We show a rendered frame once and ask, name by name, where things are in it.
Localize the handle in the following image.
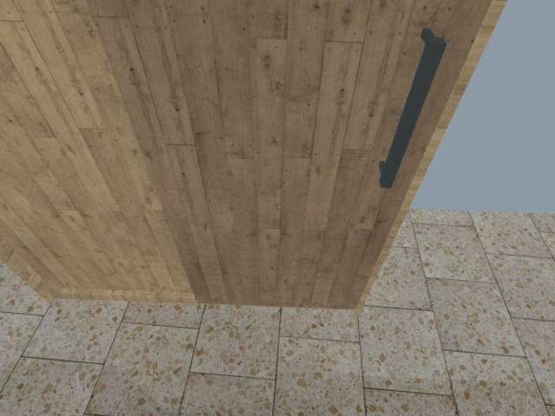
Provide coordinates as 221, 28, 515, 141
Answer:
379, 29, 447, 188

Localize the wardrobe door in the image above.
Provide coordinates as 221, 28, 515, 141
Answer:
0, 0, 193, 293
87, 0, 492, 309

